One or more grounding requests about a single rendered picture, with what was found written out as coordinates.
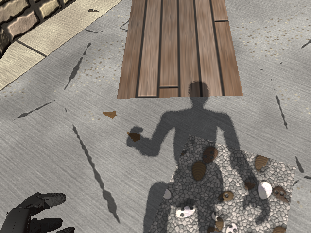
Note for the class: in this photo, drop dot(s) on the robot left hand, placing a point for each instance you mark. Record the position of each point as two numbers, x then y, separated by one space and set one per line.
18 220

